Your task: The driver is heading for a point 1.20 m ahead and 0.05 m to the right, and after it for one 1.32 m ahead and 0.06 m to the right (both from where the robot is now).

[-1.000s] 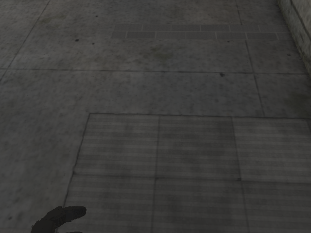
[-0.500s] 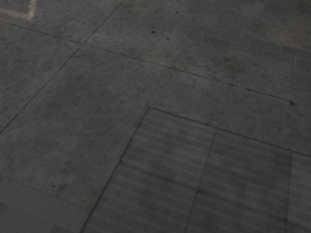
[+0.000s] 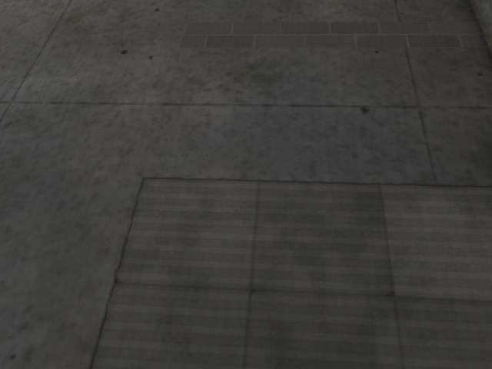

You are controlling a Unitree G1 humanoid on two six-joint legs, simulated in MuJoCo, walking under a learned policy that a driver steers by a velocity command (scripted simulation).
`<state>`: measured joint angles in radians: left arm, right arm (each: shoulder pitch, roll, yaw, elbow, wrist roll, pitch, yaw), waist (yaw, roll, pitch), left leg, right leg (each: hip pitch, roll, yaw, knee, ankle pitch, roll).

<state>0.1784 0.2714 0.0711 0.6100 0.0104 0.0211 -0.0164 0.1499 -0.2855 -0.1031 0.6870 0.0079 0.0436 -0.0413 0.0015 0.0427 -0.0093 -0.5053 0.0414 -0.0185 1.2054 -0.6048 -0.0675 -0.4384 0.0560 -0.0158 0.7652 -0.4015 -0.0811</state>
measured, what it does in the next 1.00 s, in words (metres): walks ahead, turning right: left foot, then right foot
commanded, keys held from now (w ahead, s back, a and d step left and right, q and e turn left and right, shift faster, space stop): e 0.42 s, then no key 0.08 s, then w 0.22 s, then w+q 0.28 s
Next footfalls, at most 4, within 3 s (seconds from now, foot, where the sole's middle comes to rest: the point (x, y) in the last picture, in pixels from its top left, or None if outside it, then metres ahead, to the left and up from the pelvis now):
0.52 left None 0.16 0.11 -0.75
0.88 right None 0.15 -0.16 -0.75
1.36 left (279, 341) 0.53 -0.01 -0.75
1.82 right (330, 246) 0.82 -0.18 -0.75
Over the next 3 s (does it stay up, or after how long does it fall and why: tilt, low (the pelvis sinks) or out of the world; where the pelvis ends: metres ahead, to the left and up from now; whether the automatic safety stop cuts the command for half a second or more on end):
stays up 1.19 0.03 0.02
